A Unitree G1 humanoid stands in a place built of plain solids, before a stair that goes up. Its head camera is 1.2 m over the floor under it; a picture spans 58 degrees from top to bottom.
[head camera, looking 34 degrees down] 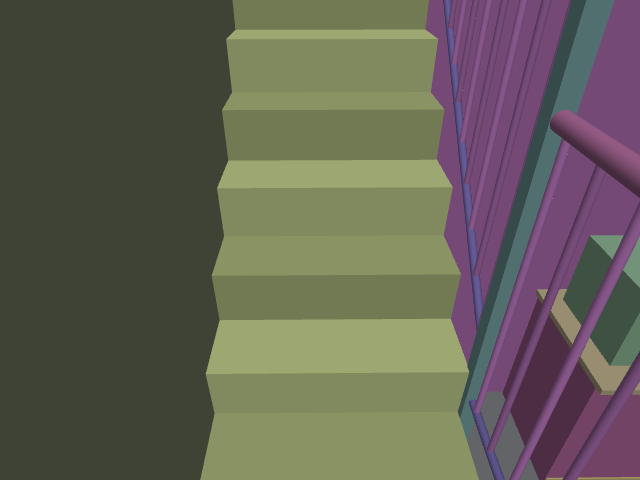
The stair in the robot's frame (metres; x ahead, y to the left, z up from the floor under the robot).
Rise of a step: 0.19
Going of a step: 0.22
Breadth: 0.76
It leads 1 degrees to the left of straight ahead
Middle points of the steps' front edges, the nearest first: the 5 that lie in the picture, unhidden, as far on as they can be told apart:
0.82 -0.05 0.19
1.03 -0.05 0.37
1.25 -0.05 0.56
1.47 -0.05 0.75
1.68 -0.05 0.93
